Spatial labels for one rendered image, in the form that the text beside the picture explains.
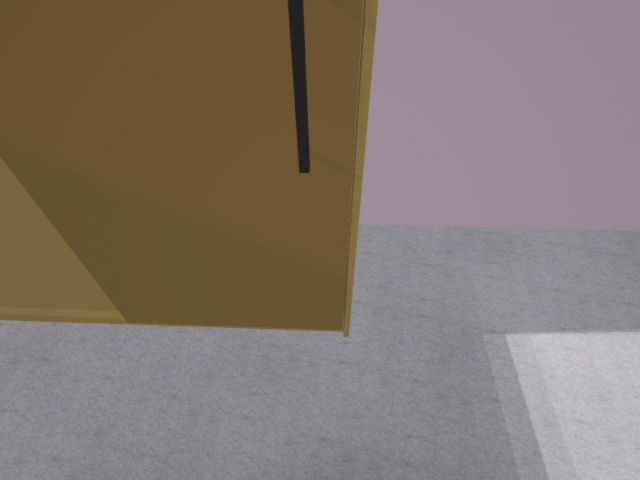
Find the wardrobe door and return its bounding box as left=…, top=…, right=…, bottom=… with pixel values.
left=0, top=0, right=363, bottom=330
left=0, top=157, right=118, bottom=311

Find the handle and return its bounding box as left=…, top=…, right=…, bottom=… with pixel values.
left=288, top=0, right=310, bottom=173

